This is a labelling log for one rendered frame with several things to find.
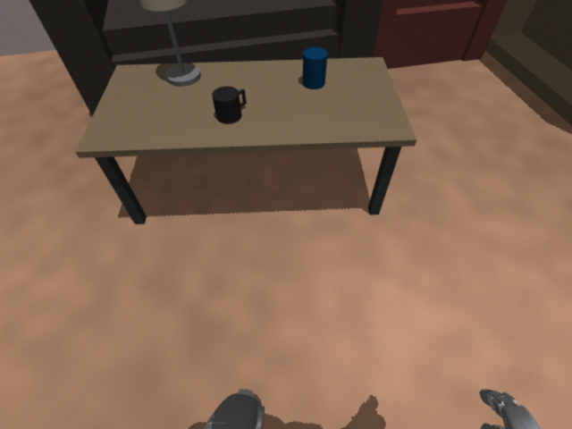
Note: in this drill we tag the right robot hand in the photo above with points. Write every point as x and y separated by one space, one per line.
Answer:
514 416

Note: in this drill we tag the coffee table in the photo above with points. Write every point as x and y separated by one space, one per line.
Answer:
142 114

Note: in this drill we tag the sofa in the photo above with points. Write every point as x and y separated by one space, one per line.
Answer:
92 37

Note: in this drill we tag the bookshelf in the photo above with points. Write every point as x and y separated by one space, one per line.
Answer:
533 41

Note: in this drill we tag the armchair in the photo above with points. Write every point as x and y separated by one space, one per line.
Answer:
416 32

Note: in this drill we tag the desk lamp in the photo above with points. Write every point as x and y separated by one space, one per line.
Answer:
182 74

